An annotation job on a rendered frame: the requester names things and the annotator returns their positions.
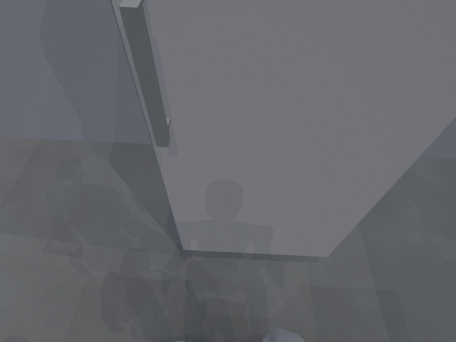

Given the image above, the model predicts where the fridge door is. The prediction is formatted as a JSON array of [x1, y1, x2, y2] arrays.
[[111, 0, 456, 257]]

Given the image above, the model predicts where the handle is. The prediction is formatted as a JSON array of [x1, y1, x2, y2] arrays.
[[119, 0, 171, 147]]

